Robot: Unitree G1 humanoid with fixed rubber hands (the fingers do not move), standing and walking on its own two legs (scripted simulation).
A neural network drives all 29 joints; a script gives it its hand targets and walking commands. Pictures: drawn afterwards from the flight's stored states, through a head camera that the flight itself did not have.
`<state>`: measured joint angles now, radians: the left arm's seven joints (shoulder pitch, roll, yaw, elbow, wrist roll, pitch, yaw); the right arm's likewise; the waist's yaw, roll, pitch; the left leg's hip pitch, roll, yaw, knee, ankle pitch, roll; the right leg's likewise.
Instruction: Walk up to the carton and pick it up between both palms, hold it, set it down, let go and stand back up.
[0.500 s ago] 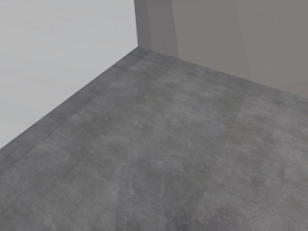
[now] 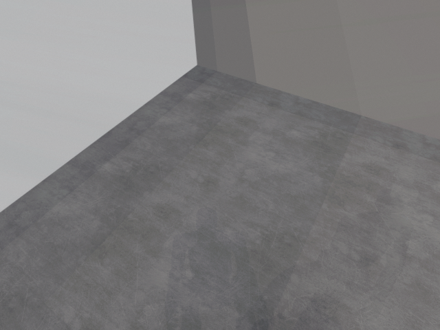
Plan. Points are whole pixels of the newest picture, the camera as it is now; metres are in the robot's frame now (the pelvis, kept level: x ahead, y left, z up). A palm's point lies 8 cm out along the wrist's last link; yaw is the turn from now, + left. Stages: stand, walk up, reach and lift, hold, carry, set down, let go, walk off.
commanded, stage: stand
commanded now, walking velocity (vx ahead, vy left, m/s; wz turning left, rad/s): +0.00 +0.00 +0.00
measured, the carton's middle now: out of the picture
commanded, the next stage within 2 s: walk up in 1.30 s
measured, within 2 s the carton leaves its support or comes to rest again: neither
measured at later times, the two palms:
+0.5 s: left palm out of the picture -0.04 +0.20 -0.15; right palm out of the picture -0.05 -0.20 -0.15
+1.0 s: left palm out of the picture -0.03 +0.19 -0.15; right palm out of the picture -0.04 -0.20 -0.15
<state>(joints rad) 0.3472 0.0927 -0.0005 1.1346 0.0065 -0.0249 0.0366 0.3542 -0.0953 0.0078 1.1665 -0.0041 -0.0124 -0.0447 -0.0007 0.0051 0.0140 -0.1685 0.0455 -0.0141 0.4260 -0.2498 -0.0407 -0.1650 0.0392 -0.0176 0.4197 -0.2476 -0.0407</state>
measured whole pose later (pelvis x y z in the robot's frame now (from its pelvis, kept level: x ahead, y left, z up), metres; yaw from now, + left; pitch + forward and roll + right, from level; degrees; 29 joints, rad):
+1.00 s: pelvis +0.01 +0.00 +0.00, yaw +0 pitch -1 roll +0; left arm 0.36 0.09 0.00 1.13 0.01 -0.03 0.04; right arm 0.35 -0.10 0.01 1.18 0.00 -0.01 -0.04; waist 0.00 0.01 0.02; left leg -0.15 0.05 -0.02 0.42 -0.26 -0.05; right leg -0.15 0.04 -0.02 0.41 -0.25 -0.04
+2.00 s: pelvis -0.02 -0.09 -0.01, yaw -31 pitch -1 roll +1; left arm 0.20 0.25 0.07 0.78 0.05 0.05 -0.05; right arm 0.17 -0.32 -0.06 0.80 -0.01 -0.02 -0.03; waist 0.08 0.06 0.08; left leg -0.41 0.06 0.07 0.99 -0.52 0.01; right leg -0.37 0.00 0.07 0.59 -0.21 -0.03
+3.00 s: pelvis -0.07 -0.39 -0.01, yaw -80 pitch -2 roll +0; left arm 0.41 0.27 0.05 0.81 0.05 0.01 -0.06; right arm 0.25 -0.26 -0.06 0.68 -0.03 -0.02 -0.02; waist 0.12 0.02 0.02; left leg -0.53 0.07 0.03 0.75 -0.25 0.03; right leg -0.10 0.15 0.09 0.48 -0.33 -0.11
